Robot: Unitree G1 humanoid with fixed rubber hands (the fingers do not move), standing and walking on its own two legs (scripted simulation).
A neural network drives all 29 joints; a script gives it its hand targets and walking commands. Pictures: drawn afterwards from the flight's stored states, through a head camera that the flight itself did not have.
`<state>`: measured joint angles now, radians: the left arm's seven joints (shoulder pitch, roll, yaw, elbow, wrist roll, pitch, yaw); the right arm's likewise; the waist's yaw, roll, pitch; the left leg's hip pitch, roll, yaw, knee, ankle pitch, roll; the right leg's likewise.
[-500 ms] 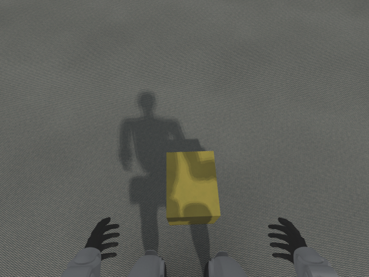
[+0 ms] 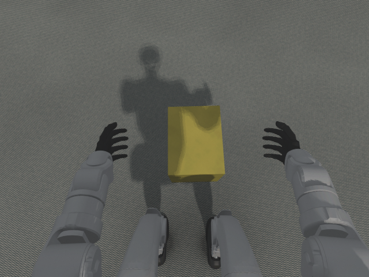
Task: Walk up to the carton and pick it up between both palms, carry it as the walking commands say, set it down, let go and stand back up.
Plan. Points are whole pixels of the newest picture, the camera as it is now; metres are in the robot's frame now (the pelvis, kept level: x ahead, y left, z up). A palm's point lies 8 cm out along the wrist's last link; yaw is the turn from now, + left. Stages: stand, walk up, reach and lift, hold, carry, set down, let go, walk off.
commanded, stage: reach and lift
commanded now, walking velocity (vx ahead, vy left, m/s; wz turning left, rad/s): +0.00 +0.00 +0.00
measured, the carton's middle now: (194, 146) +0.52 -0.02 -0.56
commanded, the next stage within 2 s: none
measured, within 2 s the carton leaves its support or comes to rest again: neither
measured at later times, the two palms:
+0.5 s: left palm (118, 108) +0.50 +0.19 -0.13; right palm (274, 108) +0.50 -0.21 -0.12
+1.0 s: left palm (129, 125) +0.49 +0.19 -0.25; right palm (260, 124) +0.50 -0.21 -0.25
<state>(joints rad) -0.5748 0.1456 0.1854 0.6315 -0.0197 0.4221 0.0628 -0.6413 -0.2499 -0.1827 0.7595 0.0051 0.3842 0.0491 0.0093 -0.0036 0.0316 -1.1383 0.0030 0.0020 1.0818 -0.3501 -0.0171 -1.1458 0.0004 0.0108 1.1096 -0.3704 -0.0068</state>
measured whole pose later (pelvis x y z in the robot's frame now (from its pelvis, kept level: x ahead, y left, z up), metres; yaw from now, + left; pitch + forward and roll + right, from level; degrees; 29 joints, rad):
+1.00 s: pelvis +0.00 +0.00 -0.12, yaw +0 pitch +50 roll +1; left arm -1.06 0.22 0.33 0.85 -0.01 0.11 0.06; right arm -1.12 -0.32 -0.26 0.94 0.04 0.11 0.02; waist 0.00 0.00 -0.11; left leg -1.94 -0.02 -0.02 1.50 -0.45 -0.03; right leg -1.94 0.04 0.04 1.52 -0.46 0.01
